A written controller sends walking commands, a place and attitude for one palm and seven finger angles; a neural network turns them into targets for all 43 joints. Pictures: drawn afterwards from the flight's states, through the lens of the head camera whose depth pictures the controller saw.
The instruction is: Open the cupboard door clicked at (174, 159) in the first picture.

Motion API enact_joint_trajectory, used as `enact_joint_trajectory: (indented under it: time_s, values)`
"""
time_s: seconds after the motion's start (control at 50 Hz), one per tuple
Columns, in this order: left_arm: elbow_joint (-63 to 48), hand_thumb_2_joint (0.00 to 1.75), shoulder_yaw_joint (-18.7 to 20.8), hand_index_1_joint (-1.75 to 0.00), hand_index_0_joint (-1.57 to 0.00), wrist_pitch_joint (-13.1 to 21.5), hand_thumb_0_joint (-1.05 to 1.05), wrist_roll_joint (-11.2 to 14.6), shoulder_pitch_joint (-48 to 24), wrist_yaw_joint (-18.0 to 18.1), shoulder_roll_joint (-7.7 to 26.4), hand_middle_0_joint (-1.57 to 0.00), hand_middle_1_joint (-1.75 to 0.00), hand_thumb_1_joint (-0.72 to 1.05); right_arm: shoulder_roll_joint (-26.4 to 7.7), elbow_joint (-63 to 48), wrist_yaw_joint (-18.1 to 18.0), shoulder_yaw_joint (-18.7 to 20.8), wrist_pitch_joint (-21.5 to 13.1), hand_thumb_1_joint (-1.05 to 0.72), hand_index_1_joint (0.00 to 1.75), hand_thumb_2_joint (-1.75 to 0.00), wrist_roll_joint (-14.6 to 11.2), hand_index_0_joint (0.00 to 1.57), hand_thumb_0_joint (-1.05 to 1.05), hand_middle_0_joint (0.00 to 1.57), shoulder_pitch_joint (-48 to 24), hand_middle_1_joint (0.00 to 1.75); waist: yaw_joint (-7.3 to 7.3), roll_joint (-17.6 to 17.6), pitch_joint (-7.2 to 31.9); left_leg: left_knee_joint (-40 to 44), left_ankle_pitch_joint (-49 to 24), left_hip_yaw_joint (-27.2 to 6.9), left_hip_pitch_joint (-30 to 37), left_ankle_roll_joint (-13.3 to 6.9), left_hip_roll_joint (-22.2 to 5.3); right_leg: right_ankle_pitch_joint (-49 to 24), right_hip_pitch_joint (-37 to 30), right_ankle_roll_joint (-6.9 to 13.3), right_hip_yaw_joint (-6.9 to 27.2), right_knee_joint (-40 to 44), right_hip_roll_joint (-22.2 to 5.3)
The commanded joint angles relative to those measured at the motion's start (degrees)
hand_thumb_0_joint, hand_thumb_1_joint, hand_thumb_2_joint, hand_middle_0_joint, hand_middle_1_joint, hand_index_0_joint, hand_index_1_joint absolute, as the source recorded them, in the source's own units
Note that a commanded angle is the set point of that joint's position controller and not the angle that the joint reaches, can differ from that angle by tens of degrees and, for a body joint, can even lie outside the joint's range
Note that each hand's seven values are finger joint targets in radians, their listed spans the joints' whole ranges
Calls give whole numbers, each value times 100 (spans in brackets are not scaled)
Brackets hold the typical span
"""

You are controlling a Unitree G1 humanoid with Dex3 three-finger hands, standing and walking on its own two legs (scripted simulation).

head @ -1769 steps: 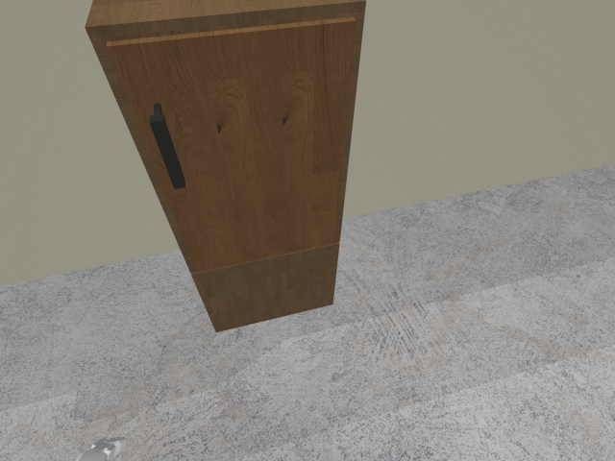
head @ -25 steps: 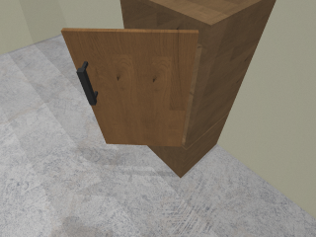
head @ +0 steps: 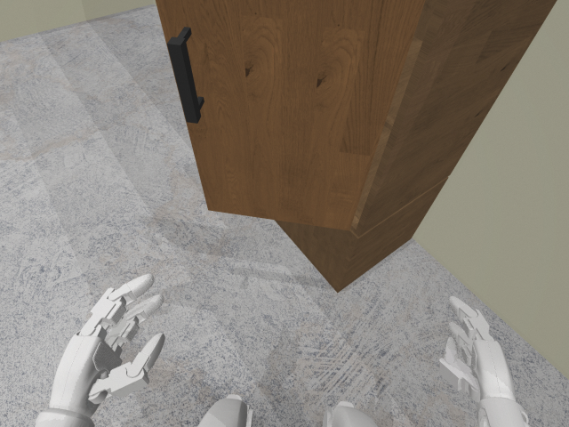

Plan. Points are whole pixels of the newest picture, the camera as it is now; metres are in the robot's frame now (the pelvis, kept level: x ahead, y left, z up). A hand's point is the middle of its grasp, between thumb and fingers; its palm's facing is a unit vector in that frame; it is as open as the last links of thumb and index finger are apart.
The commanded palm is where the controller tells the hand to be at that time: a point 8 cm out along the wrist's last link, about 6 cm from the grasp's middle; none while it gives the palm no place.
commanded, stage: raise the hand with hooked fingers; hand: left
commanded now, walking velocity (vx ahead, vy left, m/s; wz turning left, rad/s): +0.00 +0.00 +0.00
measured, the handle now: (189, 77) +0.62 +0.23 +0.13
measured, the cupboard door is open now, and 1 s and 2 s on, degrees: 45 45 45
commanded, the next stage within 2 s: move the hooked fingers beside the handle in 1.66 s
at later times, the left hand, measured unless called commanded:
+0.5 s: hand (86, 298) +0.24 +0.26 +0.08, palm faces +0.01 -1.00 -0.07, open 11.7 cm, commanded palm +0.21 +0.31 +0.09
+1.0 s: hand (64, 239) +0.28 +0.29 +0.13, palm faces -0.01 -1.00 -0.05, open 13.9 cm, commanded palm +0.26 +0.34 +0.14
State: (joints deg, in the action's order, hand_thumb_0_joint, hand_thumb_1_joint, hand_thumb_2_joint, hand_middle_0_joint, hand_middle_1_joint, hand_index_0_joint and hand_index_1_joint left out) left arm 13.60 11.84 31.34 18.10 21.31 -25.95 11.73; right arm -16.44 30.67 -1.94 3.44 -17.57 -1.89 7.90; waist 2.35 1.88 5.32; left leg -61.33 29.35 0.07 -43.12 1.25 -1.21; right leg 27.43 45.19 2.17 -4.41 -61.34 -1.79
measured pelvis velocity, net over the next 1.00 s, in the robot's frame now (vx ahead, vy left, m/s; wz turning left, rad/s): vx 0.01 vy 0.03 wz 0.00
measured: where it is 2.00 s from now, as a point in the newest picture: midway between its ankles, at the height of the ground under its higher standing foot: outside the picture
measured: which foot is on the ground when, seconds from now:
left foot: down 0.00-1.00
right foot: down 0.00-1.00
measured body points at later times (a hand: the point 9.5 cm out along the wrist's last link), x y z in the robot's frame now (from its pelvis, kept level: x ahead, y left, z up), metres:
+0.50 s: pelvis +0.00 +0.04 +0.02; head +0.05 +0.05 +0.47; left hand +0.23 +0.32 +0.09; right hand +0.15 -0.21 -0.06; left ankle +0.01 +0.13 -0.66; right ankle +0.03 -0.10 -0.66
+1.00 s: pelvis +0.01 +0.03 +0.04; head +0.04 +0.03 +0.49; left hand +0.28 +0.34 +0.14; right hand +0.19 -0.21 -0.03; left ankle +0.01 +0.13 -0.66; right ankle +0.03 -0.10 -0.66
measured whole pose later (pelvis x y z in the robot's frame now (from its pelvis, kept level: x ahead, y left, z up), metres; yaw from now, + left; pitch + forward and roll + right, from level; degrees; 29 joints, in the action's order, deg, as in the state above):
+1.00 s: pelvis +0.01 +0.03 +0.04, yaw +0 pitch +6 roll -2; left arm 14.3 22.0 8.1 19.6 1.7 -27.4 23.1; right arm -15.1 32.7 -5.5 -3.8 -13.5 -2.8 14.6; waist 1.2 -2.0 3.4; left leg -47.7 24.5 -0.3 -29.0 -1.0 -1.0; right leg 20.6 28.9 0.0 -4.9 -43.8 -1.3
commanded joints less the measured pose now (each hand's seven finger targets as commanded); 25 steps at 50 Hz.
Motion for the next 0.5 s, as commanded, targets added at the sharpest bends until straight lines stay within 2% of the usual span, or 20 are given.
enact_joint_trajectory:
  time_s: [0.0, 0.04, 0.06, 0.08, 0.12, 0.18, 0.2, 0.24, 0.26, 0.3, 0.32, 0.34, 0.38, 0.4, 0.48]
  values:
    - [-2866, 67, 443, -64, -24, 272, 0, 215, -1647, 355, 1107, -24, -64, 36, -536, -762, -185, 7, -166, -90, 30, -90, 41, 20, 0, 20, 234, 30, -383, -629, 1409, 591, -1284, -65, 546, -337, 146, -815, -916, -85, 598, 1051, 175]
    - [-2698, 65, 216, -68, -24, 10, 0, -35, -1311, 447, 944, -24, -68, 32, -515, -673, -228, -11, -123, -90, 30, -90, 31, 20, 0, 20, 317, 30, -433, -648, 1236, 744, -1382, -161, 638, -334, 106, -1033, -785, -78, 373, 1030, 210]
    - [-2713, 64, 115, -69, -24, -142, 0, -127, -1335, 458, 949, -24, -69, 29, -530, -664, -238, -34, -110, -90, 30, -90, 28, 20, 0, 20, 329, 30, -466, -792, 1150, 799, -1366, -202, 645, -325, 100, -1033, -716, -84, 296, 1024, 219]
    - [-2571, 63, 116, -70, -25, -331, 0, -180, -1269, 458, 965, -25, -70, 27, -530, -646, -254, -40, -92, -90, 30, -90, 14, 20, 0, 20, 341, 30, -471, -703, 1097, 874, -1329, -227, 649, -314, 93, -993, -727, -98, 226, 1069, 230]
    - [-2152, 61, 254, -74, -25, -782, 0, -153, -957, 345, 1053, -25, -74, 22, -539, -684, -269, -68, -26, -90, 30, -90, -25, 20, 0, 20, 353, 30, -387, -488, 1071, 1009, -1368, -274, 607, -285, 104, -1048, -900, -105, 150, 1148, 265]
    - [-1925, 58, 575, -78, -25, -1389, 0, -23, -474, 337, 1134, -25, -78, 15, -508, -839, -275, -102, 65, -90, 30, -90, -70, 20, 0, 20, 199, 30, -163, -327, 1201, 1306, -1236, -254, 566, -236, 149, -860, -1262, -139, 75, 1352, 228]
    - [-1736, 57, 791, -80, -25, -1556, 0, 52, -434, 343, 1281, -25, -80, 13, -498, -878, -279, -129, 101, -90, 30, -90, -69, 20, 0, 20, 101, 30, -54, -344, 1089, 1377, -1267, -269, 559, -214, 159, -852, -1341, -99, 42, 1348, 258]
    - [-2127, 55, 1002, -82, -26, -1598, 0, 146, -459, 473, 1371, -26, -82, 8, -453, -944, -265, -150, 99, -90, 30, -90, -57, 20, 0, 20, 106, 30, 22, -471, 1282, 1504, -1353, -261, 719, -180, 146, -890, -1450, -105, -17, 1362, 231]
    - [-2348, 54, 1011, -84, -26, -1543, 0, 174, -446, 570, 1307, -26, -84, 6, -422, -966, -256, -155, 85, -90, 30, -90, -43, 20, 0, 20, 137, 30, 29, -421, 1365, 1536, -1502, -270, 813, -180, 138, -1010, -1483, -104, -52, 1349, 241]
    - [-2496, 52, 1098, -87, -26, -1404, 0, 211, -574, 728, 1393, -26, -87, 1, -412, -953, -240, -183, 53, -90, 30, -90, 11, 20, 0, 20, 158, 30, 30, -355, 1224, 1572, -1597, -293, 812, -163, 125, -1081, -1523, -76, -67, 1348, 277]
    - [-2632, 51, 1074, -88, -27, -1286, 0, 170, -720, 779, 1410, -27, -88, -1, -443, -937, -230, -188, 39, -90, 30, -90, 20, 20, 0, 20, 250, 30, -24, -421, 1264, 1595, -1618, -298, 893, -155, 105, -1061, -1419, -80, -81, 1341, 283]
    - [-2447, 50, 962, -90, -27, -1206, 0, 150, -726, 803, 1284, -27, -90, -3, -445, -882, -229, -187, 26, -90, 30, -90, 20, 20, 0, 20, 316, 30, -117, -317, 1068, 1611, -1463, -295, 877, -153, 90, -916, -1283, -97, -91, 1392, 291]
    - [-2388, 48, 827, -93, -27, -1036, 0, 91, -1041, 784, 1282, -27, -93, -8, -526, -793, -237, -196, -22, -90, 30, -90, 14, 20, 0, 20, 413, 30, -246, -497, 910, 1612, -1178, -301, 867, -160, 90, -661, -1086, -102, -45, 1460, 279]
    - [-2363, 47, 783, -94, -27, -1001, 0, 92, -1264, 727, 1339, -27, -94, -10, -576, -781, -247, -216, -41, -90, 30, -90, 15, 20, 0, 20, 424, 30, -291, -440, 801, 1627, -1157, -354, 853, -161, 82, -660, -1068, -75, -53, 1434, 302]
    - [-2252, 43, 728, -100, -28, -1087, 0, 30, -1437, 461, 1506, -28, -100, -20, -666, -725, -297, -207, -135, -90, 30, -90, -52, 20, 0, 20, 511, 30, -309, -839, 1010, 1762, -1057, -365, 1151, -161, 72, -638, -1158, -76, -13, 1566, 253]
